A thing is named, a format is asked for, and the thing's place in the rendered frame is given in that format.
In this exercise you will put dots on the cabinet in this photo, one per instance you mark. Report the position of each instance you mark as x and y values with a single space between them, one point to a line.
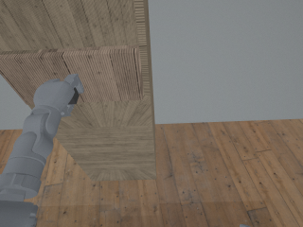
109 140

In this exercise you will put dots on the drawer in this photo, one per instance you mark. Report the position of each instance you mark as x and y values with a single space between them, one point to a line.
107 73

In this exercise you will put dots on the handle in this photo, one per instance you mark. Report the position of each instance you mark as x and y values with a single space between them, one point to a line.
75 97

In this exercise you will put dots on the left robot upper arm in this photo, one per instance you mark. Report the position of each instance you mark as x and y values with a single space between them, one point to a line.
18 214

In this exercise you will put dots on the left robot forearm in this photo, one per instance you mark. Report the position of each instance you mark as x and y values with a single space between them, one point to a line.
20 179

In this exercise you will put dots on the left robot hand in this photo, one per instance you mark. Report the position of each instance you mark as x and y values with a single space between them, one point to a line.
57 94

